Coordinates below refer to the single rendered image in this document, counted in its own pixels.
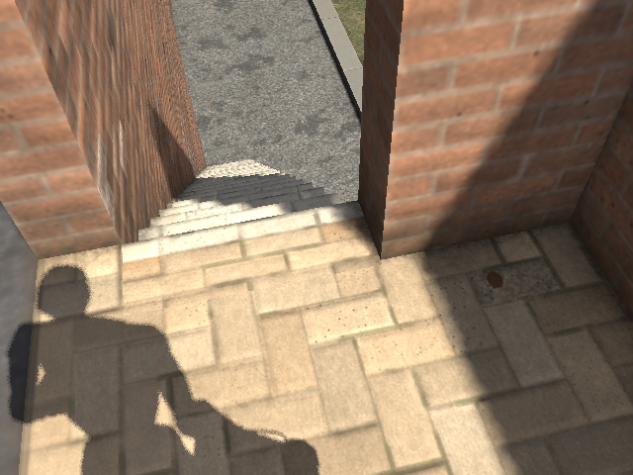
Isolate stairs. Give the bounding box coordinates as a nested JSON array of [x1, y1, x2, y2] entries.
[[138, 159, 341, 241]]

